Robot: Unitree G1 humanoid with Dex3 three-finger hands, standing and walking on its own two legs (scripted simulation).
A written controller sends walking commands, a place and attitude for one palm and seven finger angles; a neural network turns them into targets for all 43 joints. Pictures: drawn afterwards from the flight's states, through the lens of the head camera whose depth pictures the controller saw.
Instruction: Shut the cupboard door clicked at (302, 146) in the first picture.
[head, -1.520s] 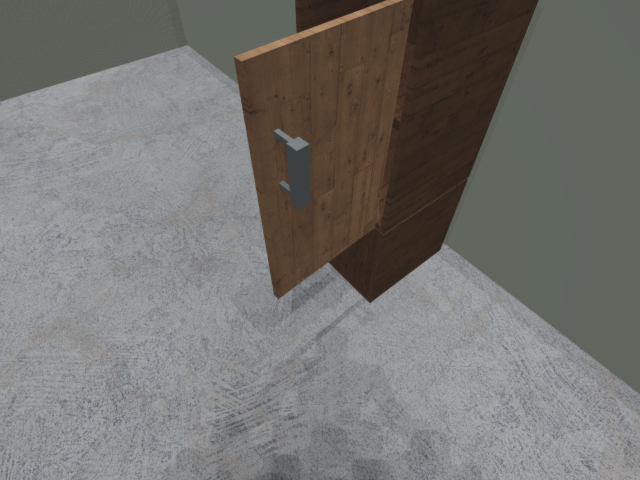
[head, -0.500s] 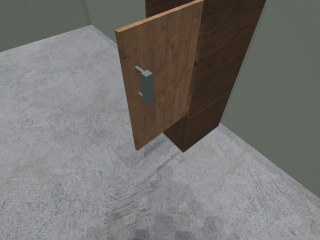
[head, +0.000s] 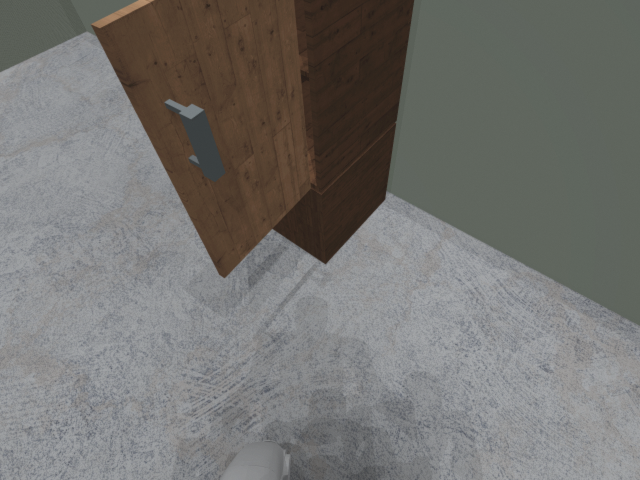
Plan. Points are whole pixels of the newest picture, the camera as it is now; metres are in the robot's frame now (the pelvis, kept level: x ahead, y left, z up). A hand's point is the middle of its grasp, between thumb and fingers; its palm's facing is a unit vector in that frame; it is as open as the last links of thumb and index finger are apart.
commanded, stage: walk to a spot facing it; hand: left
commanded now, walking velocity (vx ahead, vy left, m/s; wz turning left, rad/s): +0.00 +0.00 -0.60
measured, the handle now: (194, 140) +0.57 +0.25 +0.07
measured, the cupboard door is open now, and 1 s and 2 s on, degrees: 93 93 93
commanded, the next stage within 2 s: none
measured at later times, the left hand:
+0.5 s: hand (190, 468) +0.14 +0.21 -0.16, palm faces -0.21 -0.94 -0.26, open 7.4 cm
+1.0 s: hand (284, 411) +0.22 +0.08 -0.15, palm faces -0.59 -0.79 -0.19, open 7.4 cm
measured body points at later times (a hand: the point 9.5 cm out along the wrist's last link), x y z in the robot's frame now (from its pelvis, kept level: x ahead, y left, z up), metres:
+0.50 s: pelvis -0.02 +0.01 -0.01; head +0.04 +0.00 +0.44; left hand +0.15 +0.26 -0.14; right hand +0.00 -0.25 -0.15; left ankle +0.00 +0.18 -0.73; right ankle -0.03 -0.11 -0.73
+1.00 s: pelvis +0.00 -0.01 +0.00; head +0.04 -0.03 +0.45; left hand +0.25 +0.13 -0.14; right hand -0.16 -0.22 -0.14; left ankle +0.04 +0.14 -0.73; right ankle -0.07 -0.12 -0.72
